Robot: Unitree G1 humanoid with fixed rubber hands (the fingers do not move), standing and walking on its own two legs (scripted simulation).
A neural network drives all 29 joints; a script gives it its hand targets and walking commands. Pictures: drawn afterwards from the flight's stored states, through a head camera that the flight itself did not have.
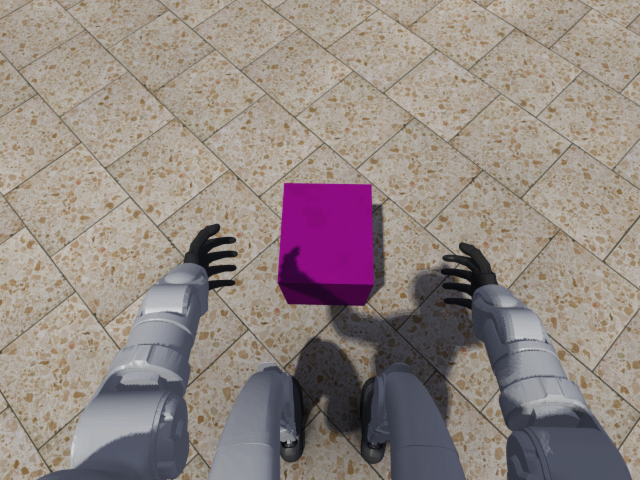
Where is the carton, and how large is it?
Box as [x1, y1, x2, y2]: [277, 183, 373, 305]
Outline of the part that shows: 284,183 277,282 287,302 303,304 363,305 373,284 371,184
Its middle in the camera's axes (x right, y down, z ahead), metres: +0.01 +0.01 +1.05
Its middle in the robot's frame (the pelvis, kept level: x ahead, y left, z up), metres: +0.57 +0.02 -0.57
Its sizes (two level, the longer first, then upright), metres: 0.263 0.224 0.252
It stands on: the floor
